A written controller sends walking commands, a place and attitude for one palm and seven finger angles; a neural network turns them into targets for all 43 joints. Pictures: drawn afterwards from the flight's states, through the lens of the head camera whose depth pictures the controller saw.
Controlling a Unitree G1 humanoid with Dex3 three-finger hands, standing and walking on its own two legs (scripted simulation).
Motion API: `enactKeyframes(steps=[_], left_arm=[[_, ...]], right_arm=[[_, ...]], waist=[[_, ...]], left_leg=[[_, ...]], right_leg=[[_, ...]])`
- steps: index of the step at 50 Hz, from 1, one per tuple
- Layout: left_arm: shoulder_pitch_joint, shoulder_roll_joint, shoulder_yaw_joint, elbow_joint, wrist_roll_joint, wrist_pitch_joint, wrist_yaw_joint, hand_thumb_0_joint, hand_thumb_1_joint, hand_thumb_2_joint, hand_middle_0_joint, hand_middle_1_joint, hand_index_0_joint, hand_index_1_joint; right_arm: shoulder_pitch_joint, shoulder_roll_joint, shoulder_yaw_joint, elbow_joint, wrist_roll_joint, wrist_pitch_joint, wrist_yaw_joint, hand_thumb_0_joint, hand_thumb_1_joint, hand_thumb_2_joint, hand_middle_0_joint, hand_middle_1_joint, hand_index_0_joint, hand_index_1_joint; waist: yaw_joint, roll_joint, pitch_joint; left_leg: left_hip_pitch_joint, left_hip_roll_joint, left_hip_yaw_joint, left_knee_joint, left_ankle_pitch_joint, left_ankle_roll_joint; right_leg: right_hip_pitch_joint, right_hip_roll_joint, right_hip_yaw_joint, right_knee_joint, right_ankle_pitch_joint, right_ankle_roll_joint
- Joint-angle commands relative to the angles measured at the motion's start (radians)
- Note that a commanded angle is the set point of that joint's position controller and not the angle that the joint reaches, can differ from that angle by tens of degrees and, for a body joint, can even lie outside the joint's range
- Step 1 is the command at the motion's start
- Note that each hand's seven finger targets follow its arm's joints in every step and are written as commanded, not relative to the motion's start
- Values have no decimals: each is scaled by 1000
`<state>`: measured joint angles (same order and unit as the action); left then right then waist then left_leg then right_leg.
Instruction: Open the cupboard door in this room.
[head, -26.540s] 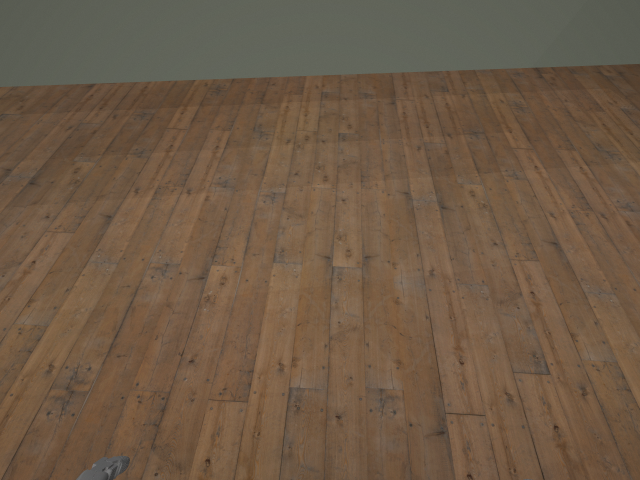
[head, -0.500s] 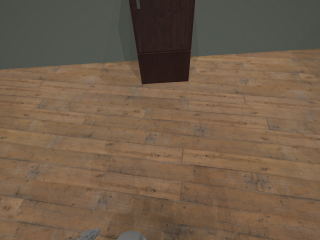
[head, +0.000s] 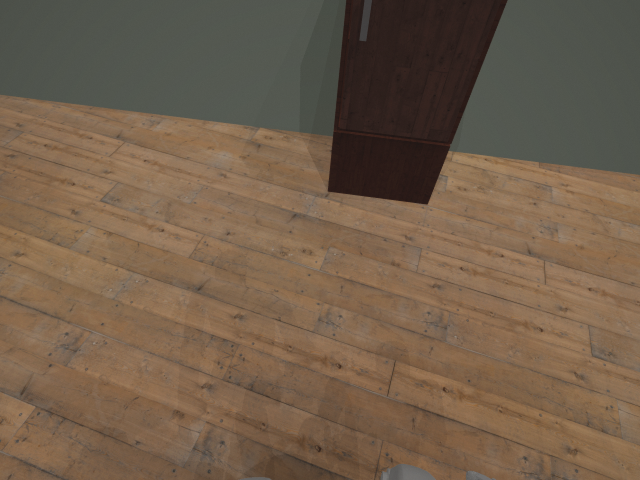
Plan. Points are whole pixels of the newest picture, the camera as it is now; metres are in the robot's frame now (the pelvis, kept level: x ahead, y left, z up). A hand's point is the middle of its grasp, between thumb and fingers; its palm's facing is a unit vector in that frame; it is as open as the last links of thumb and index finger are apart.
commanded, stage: stand and wait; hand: left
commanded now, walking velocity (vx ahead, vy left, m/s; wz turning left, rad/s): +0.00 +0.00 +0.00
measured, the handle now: (366, 12) +1.30 +0.00 +0.02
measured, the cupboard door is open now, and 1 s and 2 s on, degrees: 0 0 0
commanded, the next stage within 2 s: look at it before walking up in 0.74 s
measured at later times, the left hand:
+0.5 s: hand (235, 471) +0.15 +0.13 -0.16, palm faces +0.06 -0.97 -0.23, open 7.2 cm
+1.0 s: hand out of the picture +0.06 +0.08 -0.17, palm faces +0.09 -0.98 -0.14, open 7.3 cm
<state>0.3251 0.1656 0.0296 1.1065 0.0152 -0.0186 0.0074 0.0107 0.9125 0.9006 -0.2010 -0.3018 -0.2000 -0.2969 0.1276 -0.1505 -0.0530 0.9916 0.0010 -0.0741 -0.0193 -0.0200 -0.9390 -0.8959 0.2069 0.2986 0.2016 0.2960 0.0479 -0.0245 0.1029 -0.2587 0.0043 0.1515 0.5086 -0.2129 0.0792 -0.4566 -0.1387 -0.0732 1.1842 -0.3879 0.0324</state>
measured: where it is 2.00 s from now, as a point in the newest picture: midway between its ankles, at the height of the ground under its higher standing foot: outside the picture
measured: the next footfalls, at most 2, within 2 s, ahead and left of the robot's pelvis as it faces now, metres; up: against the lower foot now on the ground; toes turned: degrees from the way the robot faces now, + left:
right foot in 0.28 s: +0.16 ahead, -0.14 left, +0.00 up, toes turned -6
right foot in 1.84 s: +0.28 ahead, -0.21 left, +0.00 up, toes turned -17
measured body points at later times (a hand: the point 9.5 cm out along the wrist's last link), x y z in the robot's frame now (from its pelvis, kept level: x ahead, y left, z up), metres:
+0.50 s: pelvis +0.09 -0.05 +0.00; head +0.10 -0.06 +0.45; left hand +0.15 +0.18 -0.14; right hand +0.06 -0.24 -0.17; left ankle +0.05 +0.07 -0.74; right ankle +0.12 -0.14 -0.73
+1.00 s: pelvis +0.10 -0.06 +0.01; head +0.10 -0.06 +0.46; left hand +0.05 +0.13 -0.15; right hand +0.09 -0.27 -0.16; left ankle +0.05 +0.07 -0.73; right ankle +0.12 -0.14 -0.74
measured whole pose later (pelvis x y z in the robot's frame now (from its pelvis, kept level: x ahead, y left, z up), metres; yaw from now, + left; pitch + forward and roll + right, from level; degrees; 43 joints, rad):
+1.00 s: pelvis +0.10 -0.06 +0.01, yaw +2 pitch -2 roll +0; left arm 0.33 0.09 -0.01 1.16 0.00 -0.01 0.04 0.01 0.91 0.90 -0.20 -0.30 -0.20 -0.30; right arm 0.29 -0.12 -0.01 1.16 -0.01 0.00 -0.04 0.00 -0.91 -0.90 0.20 0.30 0.20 0.30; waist 0.02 0.01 0.03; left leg -0.07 0.06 0.09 0.37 -0.27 -0.03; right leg -0.18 0.00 -0.15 0.40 -0.19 -0.05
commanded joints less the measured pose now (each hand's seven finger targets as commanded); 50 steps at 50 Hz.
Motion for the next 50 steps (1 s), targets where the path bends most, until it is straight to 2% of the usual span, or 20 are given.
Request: enactKeyframes(steps=[1,5,9,11,12,13,14,15,16,17,18,19,21,22,25,28,34,38,42,50], left_arm=[[112,15,17,-25,7,15,9,0,900,900,-200,-300,-200,-300],[22,23,18,-65,6,28,9,0,900,900,-200,-300,-200,-300],[-71,30,8,-94,3,23,12,0,900,900,-200,-300,-200,-300],[-66,29,3,-88,2,17,14,0,900,900,-200,-300,-200,-300],[-40,35,3,-78,2,12,15,0,900,900,-200,-300,-200,-300],[-19,52,4,-65,2,3,17,0,900,900,-200,-300,-200,-300],[10,83,6,-53,4,-10,21,0,900,900,-200,-300,-200,-300],[9,121,5,-44,4,-20,25,0,900,900,-200,-300,-200,-300],[-11,148,4,-46,-4,-19,22,0,900,900,-200,-300,-200,-300],[-33,149,10,-48,-8,-23,22,0,900,900,-200,-300,-200,-300],[-57,135,10,-50,-11,-23,25,0,900,900,-200,-300,-200,-300],[-79,115,6,-52,-10,-19,27,0,900,900,-200,-300,-200,-300],[-90,96,2,-46,-17,-19,27,0,900,900,-200,-300,-200,-300],[-83,83,-1,-44,-21,-19,28,0,900,900,-200,-300,-200,-300],[-73,67,-5,-32,-19,-9,32,0,900,900,-200,-300,-200,-300],[-43,65,-9,-14,-18,-6,35,0,900,900,-200,-300,-200,-300],[-22,62,-14,4,-14,-3,35,0,900,900,-200,-300,-200,-300],[-6,60,-17,12,-13,-4,35,0,900,900,-200,-300,-200,-300],[17,52,-18,20,-12,-8,34,0,900,900,-200,-300,-200,-300],[49,37,-19,28,-10,-9,36,0,900,900,-200,-300,-200,-300]], right_arm=[[123,-96,-9,18,-12,-2,-1,0,-900,-900,200,300,200,300],[130,-102,-4,24,-15,6,-5,0,-900,-900,200,300,200,300],[164,-109,-5,51,-22,16,-11,0,-900,-900,200,300,200,300],[175,-114,-6,65,-24,26,-14,0,-900,-900,200,300,200,300],[176,-114,-6,73,-23,31,-15,0,-900,-900,200,300,200,300],[185,-103,-3,81,-19,34,-15,0,-900,-900,200,300,200,300],[208,-70,3,87,-15,32,-12,0,-900,-900,200,300,200,300],[228,-32,11,84,-8,35,-10,0,-900,-900,200,300,200,300],[250,-31,13,90,-8,44,-6,0,-900,-900,200,300,200,300],[270,-27,15,104,-12,57,-8,0,-900,-900,200,300,200,300],[273,-37,15,115,-15,65,-8,0,-900,-900,200,300,200,300],[271,-30,17,123,-15,66,-8,0,-900,-900,200,300,200,300],[299,-23,23,147,-15,55,-9,0,-900,-900,200,300,200,300],[301,-31,24,157,-17,49,-11,0,-900,-900,200,300,200,300],[264,-29,28,162,-13,45,-14,0,-900,-900,200,300,200,300],[263,-28,28,167,-12,48,-20,0,-900,-900,200,300,200,300],[264,-21,31,169,-12,63,-21,0,-900,-900,200,300,200,300],[260,-30,32,164,-11,66,-20,0,-900,-900,200,300,200,300],[257,-34,34,160,-11,60,-23,0,-900,-900,200,300,200,300],[264,-28,36,159,-11,60,-24,0,-900,-900,200,300,200,300]], waist=[[-6,121,-89],[-10,134,-57],[-35,153,-48],[-34,144,-54],[-21,133,-63],[-10,90,-61],[-8,-2,-88],[-33,-114,-93],[-50,-145,-78],[-56,-216,-109],[-61,-238,-108],[-62,-197,-90],[-72,-90,-117],[-62,-57,-128],[-42,45,-90],[-38,65,-80],[-45,14,-7],[-49,25,0],[-51,27,-20],[-49,24,2]], left_leg=[[11,248,-149,-266,447,61],[22,240,-146,-268,444,72],[67,251,-167,-210,496,79],[75,245,-181,-168,450,67],[77,232,-174,-132,405,46],[52,204,-170,-86,342,11],[10,148,-142,-25,209,-38],[-60,86,-108,-6,-21,-78],[-43,44,-87,-10,-153,-96],[14,45,-86,18,-198,-106],[43,59,-93,34,-210,-107],[56,64,-106,15,-175,-104],[113,84,-126,-106,61,-96],[133,105,-134,-128,137,-92],[106,130,-138,-168,195,-83],[117,131,-131,-165,200,-81],[101,121,-124,-193,48,-83],[121,118,-123,-195,22,-80],[134,119,-124,-198,40,-76],[117,112,-124,-199,1,-74]], right_leg=[[-1,-8,29,-36,124,25],[-11,-1,38,-185,174,35],[78,22,16,-426,125,25],[151,45,-1,-543,120,20],[199,48,-7,-626,169,18],[268,43,1,-736,264,16],[354,-15,75,-795,438,3],[393,-130,203,-794,608,-52],[348,-189,210,-814,650,-111],[314,-192,232,-858,603,-156],[280,-167,210,-877,547,-163],[254,-144,179,-873,504,-156],[276,-78,120,-803,508,-113],[288,-43,87,-779,505,-92],[316,-10,57,-779,443,-59],[329,-9,58,-794,463,-60],[290,-10,77,-862,344,-60],[265,-4,88,-892,273,-60],[274,-3,89,-889,299,-61],[257,0,97,-912,219,-61]])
